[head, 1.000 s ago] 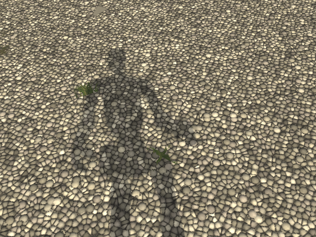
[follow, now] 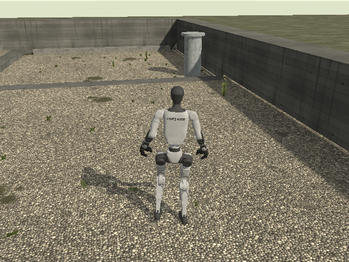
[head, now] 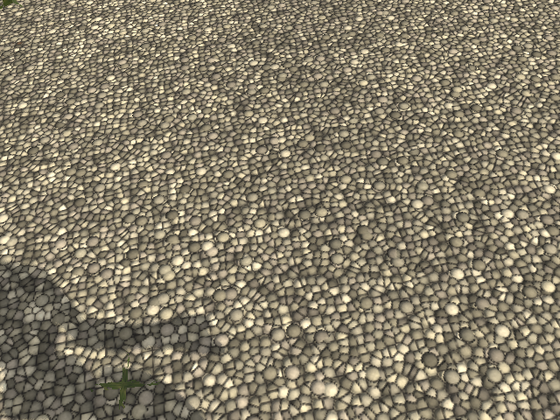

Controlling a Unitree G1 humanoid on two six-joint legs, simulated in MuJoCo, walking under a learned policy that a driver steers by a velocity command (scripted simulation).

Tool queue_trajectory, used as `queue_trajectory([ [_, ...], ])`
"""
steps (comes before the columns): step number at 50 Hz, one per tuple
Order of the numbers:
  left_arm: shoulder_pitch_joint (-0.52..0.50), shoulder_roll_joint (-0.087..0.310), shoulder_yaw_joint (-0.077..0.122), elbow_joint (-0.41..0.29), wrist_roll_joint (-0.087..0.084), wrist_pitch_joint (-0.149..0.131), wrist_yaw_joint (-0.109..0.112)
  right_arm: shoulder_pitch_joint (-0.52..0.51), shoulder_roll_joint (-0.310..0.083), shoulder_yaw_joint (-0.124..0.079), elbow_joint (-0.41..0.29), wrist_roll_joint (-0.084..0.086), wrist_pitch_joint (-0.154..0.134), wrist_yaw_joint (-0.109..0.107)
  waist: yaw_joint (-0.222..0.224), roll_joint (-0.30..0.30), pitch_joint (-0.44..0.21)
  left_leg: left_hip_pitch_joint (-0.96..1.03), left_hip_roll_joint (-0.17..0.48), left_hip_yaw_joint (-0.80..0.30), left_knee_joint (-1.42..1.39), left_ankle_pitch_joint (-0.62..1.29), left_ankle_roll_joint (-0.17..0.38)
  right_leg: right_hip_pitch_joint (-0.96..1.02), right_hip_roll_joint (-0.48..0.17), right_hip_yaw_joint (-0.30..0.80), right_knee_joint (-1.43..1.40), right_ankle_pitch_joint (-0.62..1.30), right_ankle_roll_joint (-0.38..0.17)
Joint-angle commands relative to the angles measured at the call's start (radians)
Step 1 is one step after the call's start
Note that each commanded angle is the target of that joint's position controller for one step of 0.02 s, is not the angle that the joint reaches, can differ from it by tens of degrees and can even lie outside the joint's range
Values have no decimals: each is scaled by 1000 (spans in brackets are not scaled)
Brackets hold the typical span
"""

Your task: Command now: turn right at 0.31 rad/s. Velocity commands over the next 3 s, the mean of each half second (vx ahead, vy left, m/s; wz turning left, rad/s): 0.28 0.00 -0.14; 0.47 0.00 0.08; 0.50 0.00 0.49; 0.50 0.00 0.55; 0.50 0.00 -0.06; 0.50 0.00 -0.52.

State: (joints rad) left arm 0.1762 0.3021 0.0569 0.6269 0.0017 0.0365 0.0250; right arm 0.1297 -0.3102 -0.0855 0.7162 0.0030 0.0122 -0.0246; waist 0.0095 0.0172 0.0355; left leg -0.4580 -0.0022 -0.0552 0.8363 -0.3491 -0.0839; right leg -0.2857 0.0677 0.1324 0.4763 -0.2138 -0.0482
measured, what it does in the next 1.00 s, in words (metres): walks ahead: left foot, then right foot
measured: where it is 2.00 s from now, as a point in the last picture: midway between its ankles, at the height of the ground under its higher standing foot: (273, 254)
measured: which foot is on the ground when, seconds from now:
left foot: up 0.00-0.12, down 0.14-0.54, up 0.56-1.00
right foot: down 0.00-0.14, up 0.16-0.50, down 0.52-1.00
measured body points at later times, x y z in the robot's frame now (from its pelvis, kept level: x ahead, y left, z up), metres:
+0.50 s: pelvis +0.12 -0.01 -0.01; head +0.15 -0.01 +0.44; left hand +0.34 +0.22 -0.09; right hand +0.10 -0.30 -0.13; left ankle +0.00 +0.14 -0.74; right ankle +0.21 -0.14 -0.73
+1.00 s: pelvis +0.37 -0.03 -0.01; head +0.41 -0.03 +0.44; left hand +0.37 +0.26 -0.13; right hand +0.60 -0.25 -0.10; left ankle +0.56 +0.09 -0.72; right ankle +0.21 -0.14 -0.74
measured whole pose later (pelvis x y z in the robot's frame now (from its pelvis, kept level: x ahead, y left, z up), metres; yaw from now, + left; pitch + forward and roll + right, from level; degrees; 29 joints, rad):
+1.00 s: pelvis +0.37 -0.03 -0.01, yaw +2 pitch +2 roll -2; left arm 0.39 0.30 0.06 0.82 -0.01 -0.07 0.00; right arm 0.06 -0.26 -0.02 0.67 0.02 -0.07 0.06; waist 0.08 0.04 0.03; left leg -0.62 0.04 0.01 0.56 0.04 0.05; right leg 0.13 0.05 -0.10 0.19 -0.36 -0.02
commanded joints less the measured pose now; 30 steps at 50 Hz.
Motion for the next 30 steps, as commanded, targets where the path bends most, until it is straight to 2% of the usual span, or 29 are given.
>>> queue_trajectory([
  [1, -4, 164, 43, -54, 4, -7, -5, -40, -77, -12, -78, 6, -19, 9, 29, -177, -109, 42, 7, 5, -92, -28, 9, 111, -259, 255, -94, 276, -184],
  [2, 1, 156, 39, -48, 0, -6, -8, -29, -77, -11, -77, 8, -22, 14, 29, -169, -123, 73, 7, 11, -136, -25, 17, 110, -253, 269, -103, 173, -183],
  [4, -8, 141, 28, -38, -9, -6, -12, -6, -59, -4, -69, 11, -34, 26, 9, -163, -99, 172, -9, 44, -285, 37, 43, 48, -218, 292, -128, -147, -162],
  [5, -12, 128, 20, -32, -10, -8, -13, 21, -45, 0, -57, 8, -43, 31, -13, -152, -79, 252, -20, 66, -388, 91, 63, -4, -191, 292, -131, -277, -140],
  [6, -1, 107, 11, -26, -4, -14, -13, 47, -54, -1, -51, 2, -51, 29, -23, -126, -74, 334, 9, 38, -416, 91, 86, -64, -157, 282, -105, -347, -103],
  [7, -10, 68, -2, -31, 5, -23, -14, 120, -94, -6, -44, -9, -59, 24, -43, -37, -86, 429, 140, -100, -455, 29, 141, -162, -103, 212, 44, -382, -54],
  [8, -10, 46, -3, -61, -4, -39, -14, 191, -194, -31, -6, -21, -63, 27, -25, 176, -66, 440, 264, -344, -555, -201, 258, -306, 36, -27, 253, -340, 7],
  [9, -88, 122, 17, -84, -13, -56, -7, 209, -197, -36, -7, -22, -73, 32, -80, 209, 28, 403, 381, -560, -670, -333, 357, -442, -1, -41, 416, -384, 35],
  [10, -93, 158, 36, -78, -27, -66, -8, 189, -162, -25, -7, -16, -81, 25, -66, 160, 75, 390, 379, -551, -676, -364, 358, -494, -45, -8, 520, -327, 37],
  [11, -57, 144, 37, -55, -23, -70, -13, 168, -138, -16, -11, -4, -85, 17, -44, 143, 73, 413, 335, -482, -673, -333, 329, -513, -67, -21, 556, -270, 43],
  [12, -50, 129, 36, -50, -16, -76, -20, 164, -124, -12, -8, 6, -87, 12, -44, 141, 69, 443, 309, -426, -675, -274, 308, -540, -87, -35, 558, -207, 49],
  [13, -67, 106, 32, -50, -14, -84, -27, 172, -115, -7, -5, 7, -88, 8, -51, 127, 65, 454, 283, -363, -682, -192, 291, -541, -109, -46, 539, -144, 52],
  [16, -113, 41, 13, -54, -13, -105, -43, 194, -108, -5, 1, 6, -86, 8, -75, 116, 32, 420, 210, -191, -690, 41, 268, -430, -110, -120, 391, -11, 69],
  [18, -148, 14, 2, -61, -15, -111, -52, 205, -125, -9, 5, 11, -83, 11, -90, 127, 25, 368, 189, -122, -687, 120, 264, -320, -99, -149, 252, 28, 76],
  [21, -171, 37, 5, -68, -25, -114, -63, 246, -161, -16, 21, 20, -79, 22, -102, 132, 30, 340, 220, -116, -673, 145, 274, -218, -84, -167, 137, 41, 69],
  [23, -147, 61, 12, -68, -32, -116, -67, 247, -172, -19, 27, 30, -74, 25, -77, 132, 36, 335, 255, -135, -662, 147, 267, -156, -85, -161, 83, 59, 42],
  [24, -107, 72, 18, -57, -32, -117, -67, 235, -175, -19, 29, 33, -70, 25, -44, 125, 31, 326, 259, -125, -634, 180, 253, -93, -79, -168, 46, 77, 25],
  [25, -40, 92, 30, -35, -29, -116, -62, 230, -169, -15, 30, 31, -69, 24, -4, 111, 0, 305, 242, -98, -565, 290, 233, 18, -59, -182, 23, 77, 6],
  [26, 81, 130, 51, -2, -29, -114, -52, 235, -137, -3, 33, 25, -70, 24, 55, 79, -69, 266, 193, -42, -405, 412, 203, 186, -57, -173, 4, 66, -22],
  [27, 252, 193, 70, 24, -18, -111, -39, 224, -75, 22, 8, 3, -74, 24, 131, -45, -207, 123, 128, 28, -91, 299, 152, 428, -226, 24, -12, -8, -82],
  [28, 319, 291, 85, 38, 0, -110, -45, 288, 6, 45, -37, 12, -92, 17, 93, -350, -304, -192, -28, 48, 251, -156, 94, 617, -446, 522, -171, -284, -230],
  [29, 285, 196, 58, 35, -8, -118, -51, 244, -104, 19, -25, 32, -107, 18, 106, -243, -235, -299, 12, -57, 390, -192, 100, 556, -442, 593, -241, -398, -229],
  [30, 225, 152, 41, 32, -10, -121, -50, 183, -138, 7, -39, 46, -114, 27, 84, -203, -122, -353, 61, -46, 414, -107, 123, 469, -421, 461, -238, -342, -202],
])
